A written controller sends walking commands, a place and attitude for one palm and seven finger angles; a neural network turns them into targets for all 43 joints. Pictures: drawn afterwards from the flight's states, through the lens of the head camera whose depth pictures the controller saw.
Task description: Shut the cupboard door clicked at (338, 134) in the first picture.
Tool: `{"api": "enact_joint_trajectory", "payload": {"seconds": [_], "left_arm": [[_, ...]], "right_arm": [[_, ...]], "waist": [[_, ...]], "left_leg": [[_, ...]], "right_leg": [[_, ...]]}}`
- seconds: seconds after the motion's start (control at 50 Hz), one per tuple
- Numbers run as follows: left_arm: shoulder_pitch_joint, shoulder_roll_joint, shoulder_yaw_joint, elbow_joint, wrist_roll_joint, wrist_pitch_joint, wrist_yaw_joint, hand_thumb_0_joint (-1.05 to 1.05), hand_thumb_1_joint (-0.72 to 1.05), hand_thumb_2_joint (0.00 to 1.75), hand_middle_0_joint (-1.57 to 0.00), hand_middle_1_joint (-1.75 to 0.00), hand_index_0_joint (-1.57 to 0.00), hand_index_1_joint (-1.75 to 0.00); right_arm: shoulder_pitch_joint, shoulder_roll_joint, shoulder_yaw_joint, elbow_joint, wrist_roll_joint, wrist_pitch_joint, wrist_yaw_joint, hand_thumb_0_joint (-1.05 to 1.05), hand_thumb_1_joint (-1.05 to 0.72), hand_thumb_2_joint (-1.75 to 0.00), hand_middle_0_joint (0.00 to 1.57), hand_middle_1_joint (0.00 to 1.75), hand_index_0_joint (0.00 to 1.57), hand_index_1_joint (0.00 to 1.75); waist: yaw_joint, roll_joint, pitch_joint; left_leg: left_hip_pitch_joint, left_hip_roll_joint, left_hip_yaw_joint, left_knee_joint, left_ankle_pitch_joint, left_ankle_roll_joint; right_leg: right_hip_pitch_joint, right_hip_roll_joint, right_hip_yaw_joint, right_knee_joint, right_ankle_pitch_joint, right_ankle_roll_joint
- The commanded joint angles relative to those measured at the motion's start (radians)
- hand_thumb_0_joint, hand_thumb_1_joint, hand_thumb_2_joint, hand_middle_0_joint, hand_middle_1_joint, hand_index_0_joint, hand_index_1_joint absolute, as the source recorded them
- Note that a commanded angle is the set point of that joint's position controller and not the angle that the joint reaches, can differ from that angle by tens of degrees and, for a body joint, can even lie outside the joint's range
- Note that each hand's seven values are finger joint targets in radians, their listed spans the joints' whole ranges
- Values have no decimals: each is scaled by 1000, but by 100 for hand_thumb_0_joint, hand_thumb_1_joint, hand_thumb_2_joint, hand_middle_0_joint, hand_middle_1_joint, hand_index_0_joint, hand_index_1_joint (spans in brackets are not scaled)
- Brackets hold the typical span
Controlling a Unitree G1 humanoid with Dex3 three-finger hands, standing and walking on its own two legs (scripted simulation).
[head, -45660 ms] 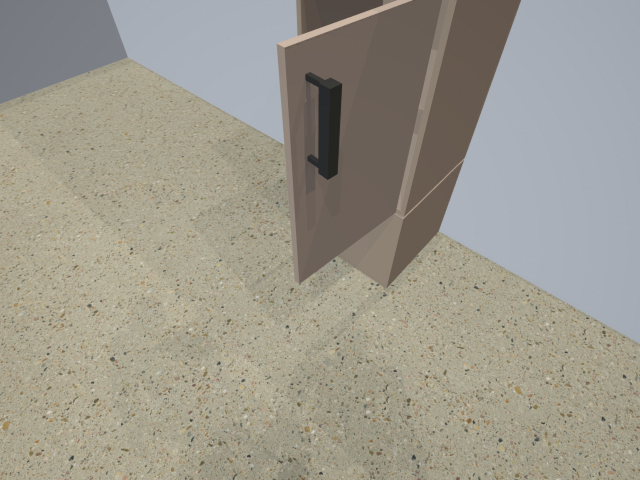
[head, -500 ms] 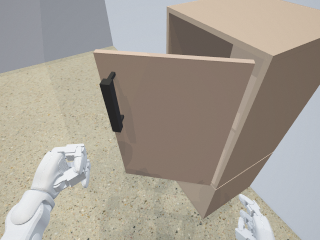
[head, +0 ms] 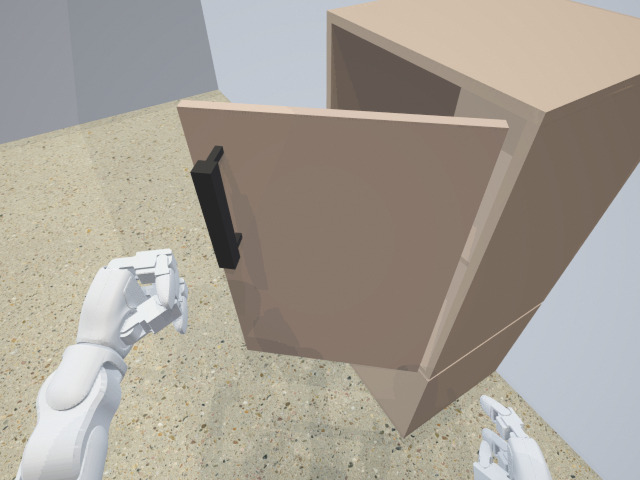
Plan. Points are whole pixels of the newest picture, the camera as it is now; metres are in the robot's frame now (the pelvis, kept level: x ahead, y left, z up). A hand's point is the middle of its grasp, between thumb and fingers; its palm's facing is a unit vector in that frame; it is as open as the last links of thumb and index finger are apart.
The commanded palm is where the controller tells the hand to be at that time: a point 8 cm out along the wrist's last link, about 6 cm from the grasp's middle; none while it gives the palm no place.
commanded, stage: bring the fist close to the handle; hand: left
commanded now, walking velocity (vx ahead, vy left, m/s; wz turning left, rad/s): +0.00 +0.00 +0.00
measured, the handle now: (223, 209) +0.43 +0.17 +0.12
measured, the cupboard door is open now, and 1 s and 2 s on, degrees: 50 50 36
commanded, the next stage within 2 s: push the door shut along its arc in 0.80 s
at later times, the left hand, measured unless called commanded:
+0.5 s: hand (232, 272) +0.32 +0.13 +0.13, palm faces -0.10 -0.99 -0.04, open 3.1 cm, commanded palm +0.29 +0.19 +0.13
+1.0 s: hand (235, 268) +0.32 +0.13 +0.13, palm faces -0.09 -0.99 -0.05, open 3.1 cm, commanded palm +0.31 +0.18 +0.13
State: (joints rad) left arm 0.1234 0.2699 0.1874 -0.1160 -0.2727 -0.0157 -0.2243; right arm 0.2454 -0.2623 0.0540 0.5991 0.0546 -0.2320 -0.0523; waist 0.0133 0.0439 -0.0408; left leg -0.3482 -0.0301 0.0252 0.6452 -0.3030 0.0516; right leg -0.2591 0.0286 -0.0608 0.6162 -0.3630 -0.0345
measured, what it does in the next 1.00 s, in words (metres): stands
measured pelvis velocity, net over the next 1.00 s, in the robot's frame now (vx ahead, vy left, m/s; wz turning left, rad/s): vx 0.00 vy -0.01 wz -0.01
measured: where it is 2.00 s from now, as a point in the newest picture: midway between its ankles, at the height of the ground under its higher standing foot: outside the picture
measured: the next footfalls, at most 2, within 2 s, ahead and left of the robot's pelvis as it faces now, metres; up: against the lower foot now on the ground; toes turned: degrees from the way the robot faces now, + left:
none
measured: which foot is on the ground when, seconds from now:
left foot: down 0.00-1.00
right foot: down 0.00-1.00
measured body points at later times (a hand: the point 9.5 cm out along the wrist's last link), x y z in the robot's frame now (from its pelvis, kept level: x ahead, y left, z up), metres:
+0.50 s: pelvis +0.01 +0.00 +0.00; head +0.00 -0.02 +0.45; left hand +0.32 +0.18 +0.13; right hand +0.17 -0.24 -0.08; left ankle +0.02 +0.08 -0.72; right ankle -0.02 -0.10 -0.72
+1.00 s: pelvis +0.00 -0.01 +0.00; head +0.00 -0.03 +0.45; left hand +0.32 +0.18 +0.13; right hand +0.17 -0.24 -0.08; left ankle +0.02 +0.08 -0.72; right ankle -0.02 -0.10 -0.72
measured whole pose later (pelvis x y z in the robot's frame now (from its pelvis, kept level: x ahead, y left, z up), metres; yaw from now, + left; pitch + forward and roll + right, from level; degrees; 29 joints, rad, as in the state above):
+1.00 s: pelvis +0.00 -0.01 +0.00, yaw +0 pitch +0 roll +0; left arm -0.14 0.23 0.09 0.13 -0.22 0.00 -0.15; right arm 0.21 -0.25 0.06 0.61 0.05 -0.12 -0.05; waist -0.01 0.05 -0.02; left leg -0.32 -0.03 0.03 0.59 -0.28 0.04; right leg -0.24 0.03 -0.06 0.59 -0.35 -0.05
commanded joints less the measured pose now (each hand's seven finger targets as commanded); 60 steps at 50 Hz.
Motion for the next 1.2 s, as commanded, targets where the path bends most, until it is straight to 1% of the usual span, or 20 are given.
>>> {"api": "enact_joint_trajectory", "payload": {"seconds": [0.0,0.02,0.1,0.12,0.2,0.22,0.3,0.38,0.42,0.44,0.5,0.52,0.54,0.64,0.78,0.92,0.98,1.02,1.04,1.18], "left_arm": [[-293,57,-75,-205,-1,-20,-10,0,90,90,-130,-150,-130,-150],[-292,99,-44,-188,6,-17,0,0,90,90,-130,-150,-130,-150],[-392,98,-24,-187,21,-30,55,0,90,90,-130,-150,-130,-150],[-377,148,23,-175,27,-37,78,0,90,90,-130,-150,-130,-150],[-408,110,22,-115,35,-37,116,0,90,90,-130,-150,-130,-150],[-387,145,44,-81,43,-33,118,0,90,90,-130,-150,-130,-150],[-446,47,-59,-54,50,-8,93,0,90,90,-130,-150,-130,-150],[-491,32,-83,-40,44,0,76,0,90,90,-130,-150,-130,-150],[-439,94,-18,-51,41,-11,85,0,90,90,-130,-150,-130,-150],[-457,67,-42,-72,43,-19,86,0,90,90,-130,-150,-130,-150],[-441,99,7,-94,44,-38,106,0,90,90,-130,-150,-130,-150],[-408,156,59,-88,48,-44,115,0,90,90,-130,-150,-130,-150],[-398,108,24,-88,47,-44,112,0,90,90,-130,-150,-130,-150],[-414,86,-10,-67,45,-37,89,0,90,90,-130,-150,-130,-150],[-514,71,-48,-37,22,-29,49,0,90,90,-130,-150,-130,-150],[-581,135,-2,7,43,-61,81,0,90,90,-130,-150,-130,-150],[-680,110,-36,73,51,-63,75,0,90,90,-130,-150,-130,-150],[-686,158,-3,139,50,-61,67,0,90,90,-130,-150,-130,-150],[-694,131,-24,165,48,-57,57,0,90,90,-130,-150,-130,-150],[-742,156,8,237,27,-78,-2,0,90,90,-130,-150,-130,-150]], "right_arm": [[-110,-117,-45,-164,14,-50,-18,0,-90,-90,20,30,20,30],[-106,-125,-49,-157,10,-49,-21,0,-90,-90,20,30,20,30],[-125,-113,-41,-154,2,-32,-20,0,-90,-90,20,30,20,30],[-123,-117,-43,-147,-4,-28,-18,0,-90,-90,20,30,20,30],[-134,-99,-36,-146,-5,-4,-3,0,-90,-90,20,30,20,30],[-129,-108,-39,-141,-5,2,2,0,-90,-90,20,30,20,30],[-133,-100,-37,-153,5,20,9,0,-90,-90,20,30,20,30],[-131,-106,-41,-159,7,25,5,0,-90,-90,20,30,20,30],[-126,-113,-47,-160,2,27,4,0,-90,-90,20,30,20,30],[-131,-107,-44,-165,2,31,6,0,-90,-90,20,30,20,30],[-125,-104,-46,-166,-4,36,10,0,-90,-90,20,30,20,30],[-120,-110,-51,-160,-7,42,11,0,-90,-90,20,30,20,30],[-131,-101,-45,-170,-5,46,14,0,-90,-90,20,30,20,30],[-138,-102,-44,-168,2,56,14,0,-90,-90,20,30,20,30],[-136,-110,-44,-162,9,53,-5,0,-90,-90,20,30,20,30],[-130,-115,-44,-142,1,57,-6,0,-90,-90,20,30,20,30],[-132,-110,-39,-133,4,61,-7,0,-90,-90,20,30,20,30],[-120,-123,-41,-121,3,70,-9,0,-90,-90,20,30,20,30],[-128,-118,-38,-130,5,72,-9,0,-90,-90,20,30,20,30],[-104,-126,-46,-138,7,78,-2,0,-90,-90,20,30,20,30]], "waist": [[-34,9,-102],[-34,-57,-109],[-21,-53,-149],[-9,-74,-171],[5,-24,-192],[7,-47,-188],[-14,4,-153],[-24,-38,-147],[-4,-70,-178],[-9,-56,-196],[3,-63,-234],[14,-74,-241],[10,-61,-226],[-12,-8,-147],[-38,-49,-131],[-27,-58,-190],[-40,-14,-164],[-42,-61,-155],[-40,-59,-150],[-22,-51,-253]], "left_leg": [[169,41,-90,-109,120,-11],[162,45,-91,-104,121,-7],[185,43,-95,-126,118,-13],[185,45,-90,-122,133,-12],[198,42,-74,-129,188,-21],[186,43,-65,-122,199,-18],[201,40,-60,-122,213,-23],[199,37,-62,-115,199,-15],[201,38,-56,-111,220,-14],[211,35,-54,-114,234,-13],[222,34,-46,-108,293,-14],[215,36,-40,-104,298,-14],[207,31,-34,-108,298,-11],[197,29,-29,-108,253,-12],[197,26,-49,-112,166,-8],[207,26,-50,-115,169,-7],[208,26,-54,-120,148,-10],[193,26,-52,-117,138,-6],[179,22,-51,-121,133,-6],[200,16,-40,-106,258,-5]], "right_leg": [[-111,-14,18,-109,169,23],[-99,-16,25,-115,166,25],[-91,-14,14,-104,146,21],[-71,-16,22,-106,157,20],[-41,-16,18,-94,218,12],[-25,-18,27,-100,233,12],[-53,-16,21,-104,265,12],[-59,-15,27,-114,264,16],[-28,-17,33,-117,289,17],[-21,-19,30,-110,304,17],[8,-18,31,-95,372,17],[29,-20,39,-98,385,18],[28,-23,39,-98,396,19],[-12,-22,44,-119,364,20],[-56,-17,46,-141,260,26],[-27,-24,53,-135,246,22],[-57,-21,52,-137,224,19],[-49,-24,62,-150,216,22],[-47,-26,61,-148,214,22],[19,-30,61,-112,397,21]]}}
